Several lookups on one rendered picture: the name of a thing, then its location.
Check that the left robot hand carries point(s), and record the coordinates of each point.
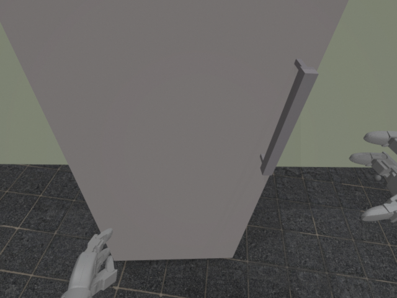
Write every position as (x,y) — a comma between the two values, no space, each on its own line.
(85,273)

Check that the handle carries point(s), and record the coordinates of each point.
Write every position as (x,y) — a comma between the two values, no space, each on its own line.
(297,97)

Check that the right robot hand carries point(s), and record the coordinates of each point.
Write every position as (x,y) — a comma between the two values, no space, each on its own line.
(385,166)

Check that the fridge door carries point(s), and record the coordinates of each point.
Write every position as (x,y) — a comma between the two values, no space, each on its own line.
(162,108)

